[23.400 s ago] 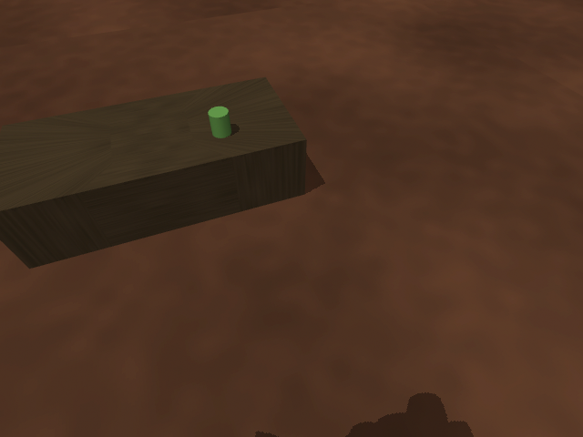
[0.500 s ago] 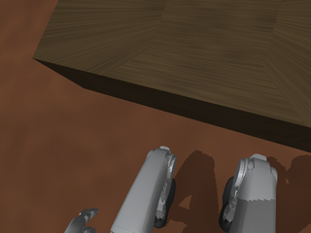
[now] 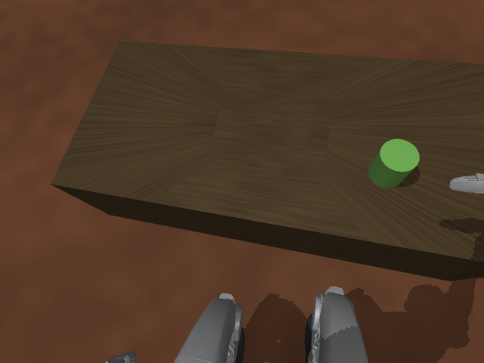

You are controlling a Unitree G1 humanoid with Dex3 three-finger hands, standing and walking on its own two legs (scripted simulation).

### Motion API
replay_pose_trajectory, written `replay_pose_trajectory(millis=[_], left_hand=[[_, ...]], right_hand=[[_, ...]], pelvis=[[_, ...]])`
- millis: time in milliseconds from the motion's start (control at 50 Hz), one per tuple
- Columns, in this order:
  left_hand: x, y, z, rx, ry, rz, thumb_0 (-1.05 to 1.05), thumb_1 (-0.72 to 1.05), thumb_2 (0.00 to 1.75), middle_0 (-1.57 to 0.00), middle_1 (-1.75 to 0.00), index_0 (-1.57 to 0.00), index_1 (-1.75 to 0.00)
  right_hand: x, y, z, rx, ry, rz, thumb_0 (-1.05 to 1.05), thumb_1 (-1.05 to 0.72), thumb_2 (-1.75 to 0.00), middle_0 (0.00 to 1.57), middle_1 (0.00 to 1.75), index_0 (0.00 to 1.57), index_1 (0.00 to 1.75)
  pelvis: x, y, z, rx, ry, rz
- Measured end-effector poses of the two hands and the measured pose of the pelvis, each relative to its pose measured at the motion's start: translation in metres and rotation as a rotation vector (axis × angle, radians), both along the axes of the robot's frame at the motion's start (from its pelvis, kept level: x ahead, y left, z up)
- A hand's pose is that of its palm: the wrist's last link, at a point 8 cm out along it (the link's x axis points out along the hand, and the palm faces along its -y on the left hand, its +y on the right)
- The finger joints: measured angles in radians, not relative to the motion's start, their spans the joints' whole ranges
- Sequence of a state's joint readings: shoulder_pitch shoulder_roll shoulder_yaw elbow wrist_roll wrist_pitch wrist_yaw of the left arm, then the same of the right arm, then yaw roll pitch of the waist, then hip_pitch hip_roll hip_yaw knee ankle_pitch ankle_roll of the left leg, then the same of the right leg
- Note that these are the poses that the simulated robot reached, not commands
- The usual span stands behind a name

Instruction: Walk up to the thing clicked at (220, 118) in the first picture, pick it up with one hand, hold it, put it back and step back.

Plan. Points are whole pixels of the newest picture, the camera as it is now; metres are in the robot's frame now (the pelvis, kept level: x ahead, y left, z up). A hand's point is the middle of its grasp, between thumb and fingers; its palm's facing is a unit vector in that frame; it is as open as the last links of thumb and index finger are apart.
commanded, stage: home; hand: right
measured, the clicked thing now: (391, 164) +0.54 -0.28 -0.26
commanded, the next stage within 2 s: none
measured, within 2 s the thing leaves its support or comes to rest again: neither
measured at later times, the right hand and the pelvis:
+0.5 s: hand (449, 297) +0.24 -0.22 +0.01, palm faces +0.24 +0.93 -0.28, open 16.8 cm; pelvis +0.03 +0.00 +0.08, yaw -5 degrees
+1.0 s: hand (421, 354) +0.17 -0.17 +0.03, palm faces +0.16 +0.96 -0.21, open 17.3 cm; pelvis +0.03 +0.02 +0.07, yaw -7 degrees
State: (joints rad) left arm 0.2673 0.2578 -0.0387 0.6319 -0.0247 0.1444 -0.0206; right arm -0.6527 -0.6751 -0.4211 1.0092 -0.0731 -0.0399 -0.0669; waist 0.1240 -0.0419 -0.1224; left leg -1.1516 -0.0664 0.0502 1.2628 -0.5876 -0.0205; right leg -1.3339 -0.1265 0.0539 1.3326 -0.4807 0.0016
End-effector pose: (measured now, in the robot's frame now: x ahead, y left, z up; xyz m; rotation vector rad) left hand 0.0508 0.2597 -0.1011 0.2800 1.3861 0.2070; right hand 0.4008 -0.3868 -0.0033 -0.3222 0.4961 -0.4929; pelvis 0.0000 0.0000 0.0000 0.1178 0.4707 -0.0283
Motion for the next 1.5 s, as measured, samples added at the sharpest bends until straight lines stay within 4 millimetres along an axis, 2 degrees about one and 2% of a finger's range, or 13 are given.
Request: replay_pose_trajectory(millis=[140,300,420,560,680,740,820,1020,1220,1500], left_hand=[[0.047,-0.005,0.046,0.031,-0.146,-0.035,0.00,0.91,0.90,-0.20,-0.29,-0.21,-0.30],[0.093,-0.016,0.078,0.027,-0.311,-0.088,0.00,0.91,0.90,-0.20,-0.29,-0.21,-0.30],[0.118,-0.029,0.086,-0.026,-0.427,-0.107,0.01,0.91,0.90,-0.20,-0.29,-0.21,-0.30],[0.147,-0.041,0.098,-0.069,-0.558,-0.117,0.01,0.90,0.90,-0.20,-0.29,-0.21,-0.30],[0.169,-0.039,0.113,-0.053,-0.685,-0.151,0.01,0.90,0.90,-0.20,-0.29,-0.21,-0.30],[0.176,-0.033,0.118,-0.034,-0.734,-0.171,0.01,0.90,0.90,-0.20,-0.29,-0.21,-0.30],[0.177,-0.023,0.122,-0.009,-0.771,-0.183,0.01,0.90,0.90,-0.20,-0.29,-0.21,-0.30],[0.160,-0.005,0.117,0.017,-0.758,-0.161,0.01,0.90,0.90,-0.20,-0.29,-0.21,-0.30],[0.148,-0.008,0.108,0.009,-0.740,-0.151,0.01,0.90,0.90,-0.20,-0.30,-0.21,-0.30],[0.158,-0.019,0.114,0.011,-0.785,-0.172,0.01,0.90,0.90,-0.20,-0.30,-0.21,-0.30]], right_hand=[[-0.065,0.040,-0.001,0.083,0.087,0.022,0.00,0.47,-0.10,0.07,0.07,0.07,0.07],[-0.119,0.065,0.026,0.110,0.119,0.005,-0.01,0.48,-0.09,0.07,0.06,0.07,0.06],[-0.159,0.096,0.039,0.149,0.145,0.038,0.00,0.43,-0.12,0.07,0.07,0.07,0.07],[-0.219,0.143,0.047,0.243,0.229,0.092,0.00,0.43,-0.12,0.07,0.07,0.07,0.07],[-0.254,0.161,0.049,0.298,0.299,0.102,0.00,0.46,-0.10,0.07,0.07,0.07,0.07],[-0.260,0.161,0.050,0.301,0.306,0.101,0.00,0.47,-0.10,0.07,0.07,0.07,0.07],[-0.258,0.159,0.055,0.288,0.295,0.105,0.00,0.48,-0.09,0.07,0.06,0.07,0.06],[-0.249,0.167,0.057,0.300,0.303,0.131,0.00,0.51,-0.07,0.06,0.06,0.06,0.06],[-0.250,0.167,0.056,0.298,0.310,0.126,0.00,0.54,-0.05,0.06,0.05,0.06,0.05],[-0.252,0.160,0.056,0.301,0.307,0.125,0.00,0.57,-0.03,0.06,0.05,0.05,0.05]], pelvis=[[0.013,-0.001,0.042,-0.021,-0.099,-0.028],[0.025,-0.002,0.072,-0.054,-0.211,-0.050],[0.030,0.000,0.080,-0.073,-0.251,-0.058],[0.035,0.007,0.082,-0.086,-0.282,-0.070],[0.034,0.013,0.080,-0.092,-0.298,-0.087],[0.033,0.017,0.078,-0.096,-0.305,-0.093],[0.031,0.020,0.076,-0.099,-0.310,-0.095],[0.032,0.024,0.074,-0.101,-0.303,-0.086],[0.031,0.023,0.071,-0.098,-0.298,-0.082],[0.030,0.017,0.070,-0.092,-0.294,-0.084]])
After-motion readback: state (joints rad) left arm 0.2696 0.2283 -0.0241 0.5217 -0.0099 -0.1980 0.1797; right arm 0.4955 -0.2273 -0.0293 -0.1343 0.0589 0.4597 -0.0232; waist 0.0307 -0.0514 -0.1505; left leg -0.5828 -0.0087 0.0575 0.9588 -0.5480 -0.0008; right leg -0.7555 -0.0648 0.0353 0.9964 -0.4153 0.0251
